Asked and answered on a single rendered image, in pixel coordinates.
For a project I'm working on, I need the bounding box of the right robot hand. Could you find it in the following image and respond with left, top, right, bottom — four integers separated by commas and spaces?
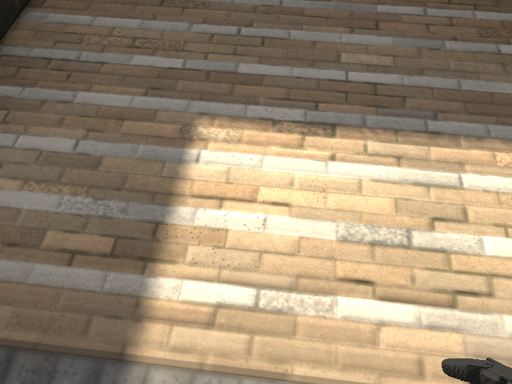
442, 358, 512, 384

